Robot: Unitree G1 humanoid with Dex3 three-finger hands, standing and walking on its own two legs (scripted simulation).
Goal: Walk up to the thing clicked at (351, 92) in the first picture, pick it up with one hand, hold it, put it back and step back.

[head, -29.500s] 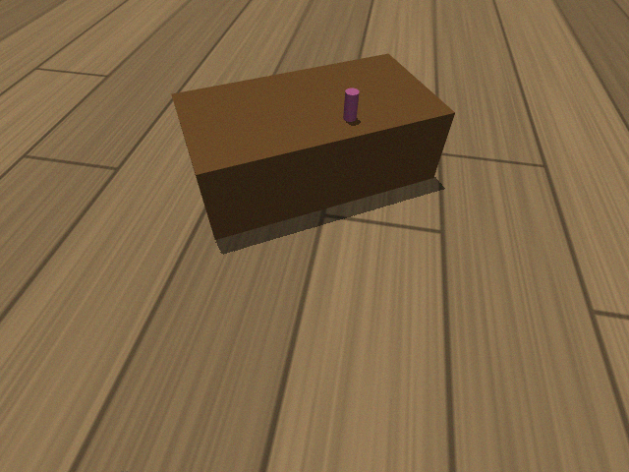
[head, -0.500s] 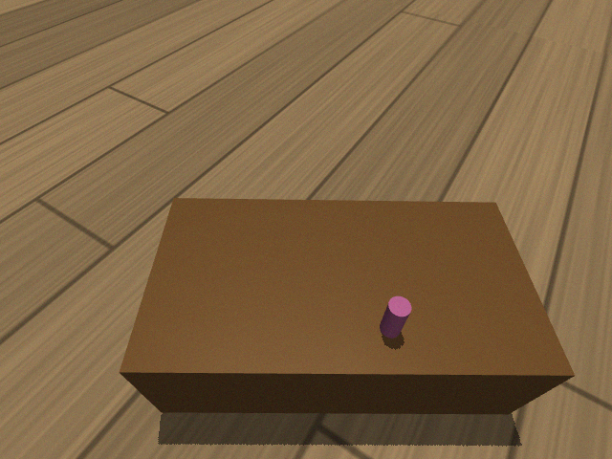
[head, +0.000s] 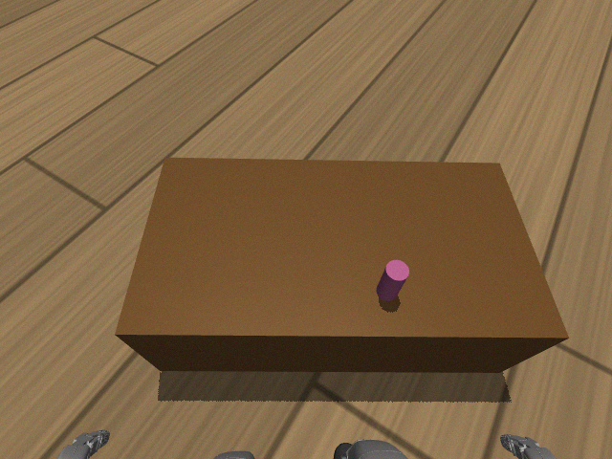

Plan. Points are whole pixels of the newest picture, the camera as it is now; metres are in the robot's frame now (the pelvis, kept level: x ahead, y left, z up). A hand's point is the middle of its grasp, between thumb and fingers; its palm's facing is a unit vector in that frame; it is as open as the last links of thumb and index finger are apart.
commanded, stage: step back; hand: right
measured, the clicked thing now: (391, 281) +0.50 -0.21 -0.35
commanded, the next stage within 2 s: none
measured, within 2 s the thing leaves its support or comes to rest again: neither
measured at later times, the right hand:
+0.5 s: hand out of the picture -0.06 -0.22 -0.14, palm faces +0.00 +0.90 -0.43, open 7.4 cm
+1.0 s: hand out of the picture -0.10 -0.25 -0.16, palm faces -0.03 +0.91 -0.41, open 7.4 cm
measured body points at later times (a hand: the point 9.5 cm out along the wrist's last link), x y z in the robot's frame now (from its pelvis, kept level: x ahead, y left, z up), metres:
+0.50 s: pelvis -0.09 +0.05 +0.00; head -0.01 +0.07 +0.44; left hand +0.05 +0.35 -0.14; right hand -0.05 -0.27 -0.11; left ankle -0.10 +0.15 -0.74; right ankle -0.11 -0.09 -0.66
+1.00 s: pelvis -0.20 +0.03 -0.01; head -0.13 +0.02 +0.43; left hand -0.04 +0.32 -0.11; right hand -0.10 -0.29 -0.13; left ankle -0.22 +0.16 -0.71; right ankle -0.14 -0.08 -0.74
